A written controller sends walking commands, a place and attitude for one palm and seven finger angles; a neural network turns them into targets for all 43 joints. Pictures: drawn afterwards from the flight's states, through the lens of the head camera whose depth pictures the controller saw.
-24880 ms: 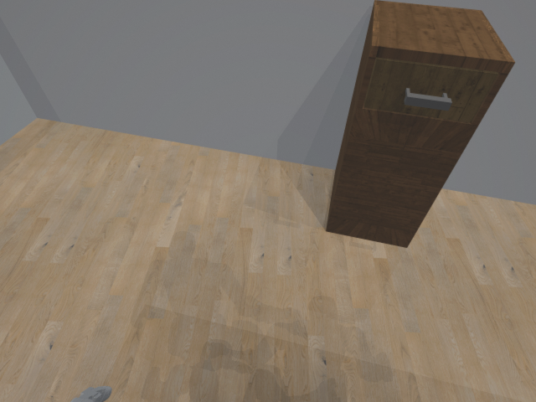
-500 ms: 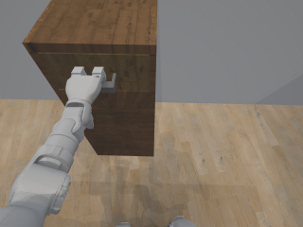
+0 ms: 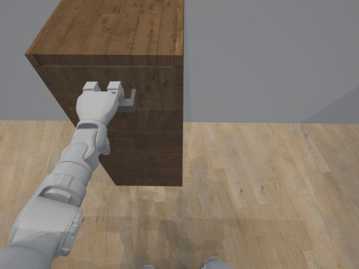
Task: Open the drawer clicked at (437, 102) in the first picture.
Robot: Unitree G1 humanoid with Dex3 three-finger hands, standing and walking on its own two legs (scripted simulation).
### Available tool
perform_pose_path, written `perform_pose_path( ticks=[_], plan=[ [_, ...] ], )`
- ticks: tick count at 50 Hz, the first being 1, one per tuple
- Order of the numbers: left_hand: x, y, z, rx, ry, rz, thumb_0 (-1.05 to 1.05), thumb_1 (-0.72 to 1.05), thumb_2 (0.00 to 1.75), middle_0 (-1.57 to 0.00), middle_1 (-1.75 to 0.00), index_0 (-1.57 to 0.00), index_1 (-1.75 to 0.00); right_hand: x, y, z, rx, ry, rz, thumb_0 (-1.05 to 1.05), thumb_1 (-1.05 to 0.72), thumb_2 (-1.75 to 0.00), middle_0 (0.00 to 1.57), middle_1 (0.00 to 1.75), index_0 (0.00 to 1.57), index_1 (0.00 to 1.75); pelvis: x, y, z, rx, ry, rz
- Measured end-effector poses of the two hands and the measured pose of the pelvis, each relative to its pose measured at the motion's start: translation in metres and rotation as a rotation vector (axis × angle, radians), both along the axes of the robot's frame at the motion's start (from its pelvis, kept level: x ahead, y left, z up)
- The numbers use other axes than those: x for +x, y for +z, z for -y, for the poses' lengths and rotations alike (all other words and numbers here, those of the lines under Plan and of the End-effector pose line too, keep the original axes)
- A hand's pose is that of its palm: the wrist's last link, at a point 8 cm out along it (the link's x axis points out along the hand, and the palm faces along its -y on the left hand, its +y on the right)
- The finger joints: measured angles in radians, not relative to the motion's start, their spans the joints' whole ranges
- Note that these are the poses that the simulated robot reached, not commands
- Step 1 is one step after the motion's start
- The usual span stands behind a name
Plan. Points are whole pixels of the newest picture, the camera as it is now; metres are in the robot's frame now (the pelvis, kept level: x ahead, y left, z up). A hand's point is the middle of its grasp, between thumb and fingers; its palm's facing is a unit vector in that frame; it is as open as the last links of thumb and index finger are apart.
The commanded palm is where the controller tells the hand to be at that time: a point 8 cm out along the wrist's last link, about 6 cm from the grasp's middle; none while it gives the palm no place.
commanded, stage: lift the fingers back up to retry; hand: left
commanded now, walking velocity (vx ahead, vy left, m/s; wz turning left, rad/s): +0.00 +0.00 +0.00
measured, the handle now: (113, 98) +0.54 +0.18 +0.02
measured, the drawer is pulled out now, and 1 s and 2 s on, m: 0.00 0.00 0.00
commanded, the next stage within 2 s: re-aim the fingers above the handle in 0.66 s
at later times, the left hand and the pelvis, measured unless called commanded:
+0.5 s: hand (98, 102) +0.47 +0.18 +0.09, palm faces +0.05 -0.02 -1.00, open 13.8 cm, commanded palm +0.43 +0.19 +0.14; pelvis +0.03 +0.00 +0.02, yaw +0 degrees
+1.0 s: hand (101, 103) +0.46 +0.18 +0.09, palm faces +0.05 +0.01 -1.00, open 13.8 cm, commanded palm +0.44 +0.18 +0.14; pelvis +0.02 -0.01 +0.02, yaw +1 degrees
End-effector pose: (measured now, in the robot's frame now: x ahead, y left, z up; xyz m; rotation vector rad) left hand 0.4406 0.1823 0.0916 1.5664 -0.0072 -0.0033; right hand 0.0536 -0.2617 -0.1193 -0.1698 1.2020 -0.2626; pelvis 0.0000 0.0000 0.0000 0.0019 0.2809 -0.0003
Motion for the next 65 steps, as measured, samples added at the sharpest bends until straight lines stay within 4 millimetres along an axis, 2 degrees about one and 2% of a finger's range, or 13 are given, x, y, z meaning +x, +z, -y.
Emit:
perform_pose_path(
  ticks=[11,21,26,32,38,42,47,53,61,65],
  plan=[
    [0.001,0.008,-0.001,-0.023,-0.033,-0.011,0.00,-0.49,0.30,-0.27,-1.20,-0.29,-1.19,0.012,0.007,-0.003,0.003,-0.008,0.010,0.01,-0.91,-0.90,0.20,0.30,0.20,0.30,0.012,0.008,-0.004,-0.004,0.001,0.026],
    [0.006,0.043,0.002,-0.024,-0.025,0.070,0.00,-0.49,0.30,-0.31,-1.20,-0.32,-1.20,0.039,0.012,-0.009,0.039,0.007,0.049,0.01,-0.91,-0.90,0.20,0.30,0.20,0.30,0.023,0.016,-0.006,-0.004,0.000,0.060],
    [0.003,0.055,-0.004,-0.018,0.027,0.039,0.00,-0.49,0.30,-0.31,-1.20,-0.32,-1.20,0.058,0.017,-0.011,0.055,0.022,0.083,0.01,-0.91,-0.90,0.20,0.30,0.20,0.30,0.026,0.021,-0.004,-0.001,-0.002,0.087],
    [-0.007,0.049,-0.007,-0.022,0.016,-0.052,0.00,-0.49,0.30,-0.31,-1.20,-0.31,-1.20,0.079,0.027,-0.008,0.039,0.052,0.130,0.01,-0.91,-0.90,0.20,0.30,0.20,0.30,0.027,0.024,-0.001,0.002,0.006,0.111],
    [-0.020,0.042,0.006,-0.040,-0.100,-0.048,0.00,-0.49,0.30,-0.32,-1.20,-0.32,-1.20,0.092,0.032,-0.004,0.008,0.087,0.158,0.01,-0.91,-0.90,0.20,0.30,0.20,0.30,0.024,0.023,0.002,0.003,0.019,0.117],
    [-0.017,0.044,0.009,-0.025,-0.118,0.012,0.00,-0.49,0.30,-0.32,-1.20,-0.32,-1.20,0.091,0.028,-0.003,0.009,0.098,0.152,0.01,-0.91,-0.90,0.20,0.30,0.20,0.30,0.020,0.021,0.004,0.005,0.024,0.107],
    [-0.006,0.055,0.008,-0.003,-0.061,0.075,0.00,-0.49,0.30,-0.32,-1.20,-0.32,-1.20,0.077,0.018,-0.005,0.041,0.085,0.115,0.01,-0.91,-0.90,0.20,0.30,0.20,0.30,0.018,0.021,0.005,0.006,0.019,0.091],
    [0.004,0.052,0.006,0.012,0.039,-0.012,0.00,-0.49,0.30,-0.31,-1.20,-0.32,-1.20,0.054,0.012,-0.006,0.070,0.041,0.060,0.01,-0.91,-0.90,0.20,0.30,0.20,0.30,0.019,0.023,0.007,0.010,0.008,0.092],
    [-0.005,0.044,0.027,-0.049,-0.093,-0.047,0.00,-0.49,0.30,-0.32,-1.20,-0.32,-1.20,0.037,0.018,0.007,0.026,0.004,0.044,0.01,-0.91,-0.90,0.20,0.30,0.20,0.30,0.021,0.024,0.010,0.010,-0.001,0.107],
    [-0.008,0.046,0.022,-0.041,-0.105,0.016,0.00,-0.49,0.30,-0.32,-1.20,-0.32,-1.20,0.037,0.020,0.013,0.006,0.004,0.056,0.01,-0.91,-0.90,0.20,0.30,0.20,0.30,0.018,0.023,0.011,0.012,-0.005,0.106]
  ],
)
